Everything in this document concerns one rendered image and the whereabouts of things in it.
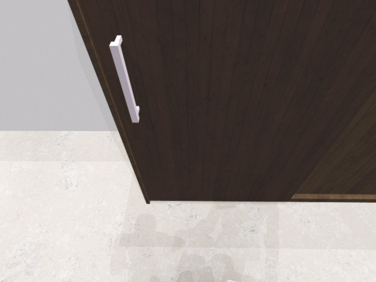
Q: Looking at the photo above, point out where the wardrobe door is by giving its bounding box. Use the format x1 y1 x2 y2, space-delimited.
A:
78 0 376 202
295 90 376 194

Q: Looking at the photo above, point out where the handle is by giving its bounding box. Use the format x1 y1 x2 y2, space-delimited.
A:
109 35 139 123

